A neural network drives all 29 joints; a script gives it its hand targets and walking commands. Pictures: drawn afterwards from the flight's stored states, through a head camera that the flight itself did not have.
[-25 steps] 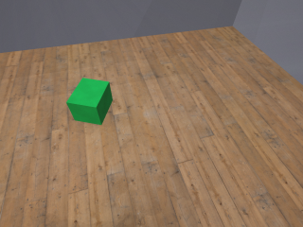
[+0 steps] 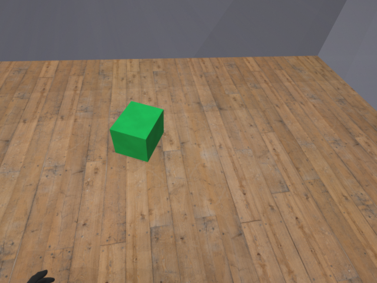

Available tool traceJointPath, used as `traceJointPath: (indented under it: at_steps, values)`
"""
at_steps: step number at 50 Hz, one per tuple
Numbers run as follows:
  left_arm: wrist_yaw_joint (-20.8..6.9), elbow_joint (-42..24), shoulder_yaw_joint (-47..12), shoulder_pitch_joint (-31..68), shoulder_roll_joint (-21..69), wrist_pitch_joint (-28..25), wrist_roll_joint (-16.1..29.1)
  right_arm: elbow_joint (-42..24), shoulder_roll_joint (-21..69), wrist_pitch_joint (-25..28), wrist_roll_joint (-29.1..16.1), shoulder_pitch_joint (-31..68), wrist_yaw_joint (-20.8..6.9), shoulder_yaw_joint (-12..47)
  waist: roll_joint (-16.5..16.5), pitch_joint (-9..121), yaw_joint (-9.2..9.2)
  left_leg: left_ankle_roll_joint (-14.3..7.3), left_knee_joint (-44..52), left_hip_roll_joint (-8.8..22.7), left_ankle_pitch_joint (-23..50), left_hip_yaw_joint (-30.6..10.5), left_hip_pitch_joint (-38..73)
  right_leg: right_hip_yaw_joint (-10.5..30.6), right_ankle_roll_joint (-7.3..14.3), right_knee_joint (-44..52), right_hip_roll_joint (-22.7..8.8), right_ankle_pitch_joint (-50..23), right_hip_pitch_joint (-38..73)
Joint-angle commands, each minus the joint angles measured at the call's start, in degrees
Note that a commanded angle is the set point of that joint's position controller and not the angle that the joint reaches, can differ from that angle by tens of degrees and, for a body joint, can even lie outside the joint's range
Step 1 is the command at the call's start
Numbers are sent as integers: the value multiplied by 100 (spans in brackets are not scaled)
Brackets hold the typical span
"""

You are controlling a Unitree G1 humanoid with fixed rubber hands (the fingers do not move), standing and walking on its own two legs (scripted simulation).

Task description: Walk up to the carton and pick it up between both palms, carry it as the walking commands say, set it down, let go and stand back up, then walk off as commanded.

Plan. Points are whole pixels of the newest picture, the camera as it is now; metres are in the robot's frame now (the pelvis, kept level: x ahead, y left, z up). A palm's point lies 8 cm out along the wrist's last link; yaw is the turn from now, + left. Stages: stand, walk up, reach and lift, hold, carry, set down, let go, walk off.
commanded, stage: walk up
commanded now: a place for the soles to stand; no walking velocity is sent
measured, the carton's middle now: (139, 130) +1.11 +0.28 -0.65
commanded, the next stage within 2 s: none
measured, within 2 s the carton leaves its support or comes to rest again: neither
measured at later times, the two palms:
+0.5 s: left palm (33, 249) +0.20 +0.33 -0.08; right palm (304, 257) +0.21 -0.28 -0.10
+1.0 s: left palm (45, 195) +0.34 +0.37 -0.09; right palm (279, 211) +0.32 -0.25 -0.10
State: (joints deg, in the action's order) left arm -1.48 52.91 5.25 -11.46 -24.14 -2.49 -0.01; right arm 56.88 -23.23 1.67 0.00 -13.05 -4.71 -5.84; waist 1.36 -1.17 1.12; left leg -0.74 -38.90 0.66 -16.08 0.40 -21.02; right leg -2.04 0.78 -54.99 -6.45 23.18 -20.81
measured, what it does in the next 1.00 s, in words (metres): walks ahead: right foot, then left foot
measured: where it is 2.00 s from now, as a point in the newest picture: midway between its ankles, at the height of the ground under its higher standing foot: (157, 232)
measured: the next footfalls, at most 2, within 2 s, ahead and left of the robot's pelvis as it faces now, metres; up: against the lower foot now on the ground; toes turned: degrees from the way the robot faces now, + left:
right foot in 0.28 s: +0.18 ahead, -0.12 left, +0.00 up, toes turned -1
left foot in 0.58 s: +0.25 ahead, +0.17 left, +0.00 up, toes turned +6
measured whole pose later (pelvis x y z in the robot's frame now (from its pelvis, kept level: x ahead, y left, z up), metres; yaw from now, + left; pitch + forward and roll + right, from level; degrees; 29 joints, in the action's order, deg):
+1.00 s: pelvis +0.26 +0.05 +0.00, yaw +7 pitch +1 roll +0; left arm -2.1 48.4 4.1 -12.4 -22.4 -4.9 0.0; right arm 51.8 -21.3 4.0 0.0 -17.8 -3.0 -4.4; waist 0.8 -2.7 2.6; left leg -1.8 -40.4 -0.6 -22.4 -0.7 -16.0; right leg -2.1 1.0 -33.8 -2.4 10.3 -23.6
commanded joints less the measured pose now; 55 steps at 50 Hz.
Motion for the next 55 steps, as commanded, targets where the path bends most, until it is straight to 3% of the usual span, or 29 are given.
traceJointPath:
  at_steps: [1,7,10,12,13,14,15,16,17,20,21,25,27,28,29,30,31,32,35,41,45,46,47,48,49,50,51,53,55]
  values:
    - [-66,-592,153,336,-1150,-204,-82,-653,-1630,256,139,-361,216,-285,-863,-470,133,-882,2638,1113,-1782,-2698,978,423,51,-418,99,-264,-1835]
    - [-55,-643,138,463,-927,-256,-167,-737,-1467,244,154,-836,199,-265,-936,-12,336,-1383,2181,1298,-118,-2532,1834,171,-46,1146,347,147,-1476]
    - [-17,-661,92,297,-787,-385,-123,-806,-1374,236,132,-863,209,-254,-1105,213,288,-1365,1669,1250,1611,-2240,2023,22,18,1912,549,7,-1007]
    - [23,-554,89,-175,-739,-489,-103,-938,-1247,211,54,-576,203,-206,-857,696,-58,-1047,906,976,2398,-1549,1563,-150,169,3176,732,-955,421]
    - [91,-413,186,-828,-1043,-551,-165,-1093,-976,240,-13,-310,199,-102,-435,1170,-423,-658,24,669,2099,-1123,517,328,406,3402,386,-1518,2105]
    - [164,-343,410,-1363,-1539,-558,-218,-1283,-502,302,-24,-236,192,60,809,1565,-760,-265,-1334,9,937,-459,-1005,1767,830,3624,-830,-803,3564]
    - [182,-425,509,-1222,-1883,-535,-144,-1230,-558,298,98,-174,215,71,920,1072,-675,-84,-2106,-430,-1271,-172,-2276,3268,1416,3841,-1897,-446,3665]
    - [154,-494,461,-996,-1832,-516,-92,-1210,-1064,241,156,68,247,-37,98,713,-646,-146,-2509,67,-1283,-735,-2498,3168,1657,3762,-2023,221,3074]
    - [137,-611,405,-640,-1604,-517,-41,-1133,-1211,241,131,-65,218,-64,-338,331,-441,-114,-2380,248,-925,-831,-2305,2639,1672,3830,-1850,515,2422]
    - [84,-621,333,-291,-1459,-466,-71,-1063,-1098,205,65,-175,68,-99,589,-682,-258,39,-1532,380,-616,-547,-1808,1453,1226,4224,-1152,690,1167]
    - [53,-622,351,-347,-1540,-457,-104,-1056,-1037,196,55,-165,16,-115,825,-732,-335,76,-1286,325,-634,-339,-1605,1239,1220,4209,-1106,505,1027]
    - [-24,-669,355,-344,-1551,-426,-94,-1103,-890,259,107,-172,-10,-124,1022,-67,-324,41,128,238,-434,106,-661,623,1181,3518,-1006,-540,1427]
    - [-58,-753,306,-42,-1477,-339,-56,-986,-831,330,134,-599,57,-152,819,199,26,6,1120,-5,363,597,381,102,902,2606,-787,-1155,1060]
    - [-50,-810,198,-31,-1207,-312,-61,-767,-1033,383,172,-1162,143,-246,153,663,300,-124,1336,-227,344,462,1408,-235,659,1362,-513,-1663,646]
    - [-33,-960,49,-126,-699,-314,4,-776,-1532,434,258,-1572,244,-410,-1261,933,533,-556,1981,810,-613,-1589,2501,-537,373,-203,11,-1403,-706]
    - [-37,-1073,38,97,-574,-296,-24,-930,-2012,456,209,-1555,317,-472,-1859,718,586,-931,2643,1607,-1016,-3780,2999,-101,121,-873,777,646,-2365]
    - [5,-968,143,299,-1136,-225,-125,-1033,-2045,461,61,-1317,326,-444,-851,472,455,-1087,2283,1758,-870,-3980,2548,539,84,-999,309,577,-2307]
    - [-5,-871,141,384,-1237,-214,-84,-977,-1812,465,14,-1241,342,-408,-445,182,335,-1061,2026,1656,-90,-3492,2379,543,76,-1032,170,255,-2396]
    - [-34,-780,93,141,-946,-235,-36,-959,-1386,432,0,-1112,381,-246,-799,3,204,-955,1825,1191,1712,-2266,1932,373,15,-238,139,-132,-1899]
    - [-79,-959,146,535,-837,-226,-116,-992,-1406,411,49,-1199,347,-271,-845,48,405,-1229,1845,1302,1679,-2110,2100,69,-33,1051,273,-220,-1622]
    - [-74,-975,133,298,-733,-363,-74,-1070,-1389,357,24,-905,320,-235,-945,242,235,-1166,1291,1146,2371,-1611,1713,-221,91,2197,570,-521,-611]
    - [-49,-863,144,-167,-742,-415,-64,-1145,-1371,322,-18,-670,298,-222,-877,545,-14,-959,830,997,2355,-1262,1380,-366,162,2918,695,-1058,311]
    - [20,-703,246,-793,-1009,-476,-143,-1280,-1066,348,-71,-575,296,-99,-416,1039,-334,-650,-107,690,2267,-937,536,22,395,3106,521,-1485,1824]
    - [90,-648,440,-1410,-1435,-502,-217,-1475,-643,393,-77,-438,291,53,674,1490,-690,-289,-1618,102,1148,-422,-843,1467,829,3455,-628,-737,3208]
    - [116,-707,541,-1326,-1820,-493,-146,-1442,-540,388,37,-512,304,131,1244,1130,-618,-134,-2323,-475,-1400,-160,-2136,3185,1342,3838,-1867,76,3390]
    - [91,-721,509,-1187,-1871,-469,-106,-1370,-1142,332,93,-231,350,-25,138,712,-676,-190,-2807,-52,-1563,-669,-2406,3370,1692,3793,-2084,889,2827]
    - [67,-820,429,-853,-1635,-476,-31,-1234,-1276,307,54,-360,316,-57,-291,172,-438,-169,-2715,92,-1032,-852,-2146,2789,1606,3897,-1802,1281,1976]
    - [42,-862,369,-283,-1482,-398,-35,-1181,-1190,294,10,-594,217,-75,696,-618,-178,-27,-1895,316,-869,-519,-1737,1817,1316,4264,-1322,1400,864]
    - [-34,-867,373,-257,-1464,-371,-65,-1051,-1124,266,-6,-670,112,-110,1113,-701,-195,79,-1358,218,-582,-224,-1169,1187,1130,4305,-965,1084,463]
